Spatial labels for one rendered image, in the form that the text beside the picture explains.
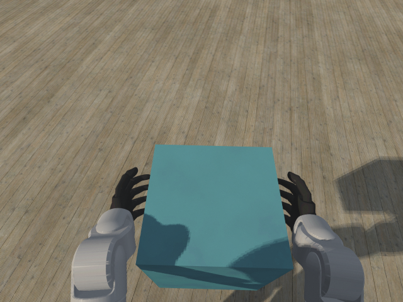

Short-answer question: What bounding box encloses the robot left forearm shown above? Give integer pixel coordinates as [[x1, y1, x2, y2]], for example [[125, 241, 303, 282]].
[[71, 208, 136, 302]]

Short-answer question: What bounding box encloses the carton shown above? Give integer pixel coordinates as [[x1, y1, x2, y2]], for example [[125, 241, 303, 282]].
[[136, 145, 293, 291]]

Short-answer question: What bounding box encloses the robot right forearm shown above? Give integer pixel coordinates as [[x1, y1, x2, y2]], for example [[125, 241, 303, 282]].
[[292, 214, 365, 302]]

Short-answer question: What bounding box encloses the left robot hand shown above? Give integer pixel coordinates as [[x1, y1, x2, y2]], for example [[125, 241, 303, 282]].
[[110, 167, 150, 220]]

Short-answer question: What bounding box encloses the right robot hand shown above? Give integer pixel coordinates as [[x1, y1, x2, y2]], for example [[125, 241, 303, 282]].
[[278, 172, 316, 231]]

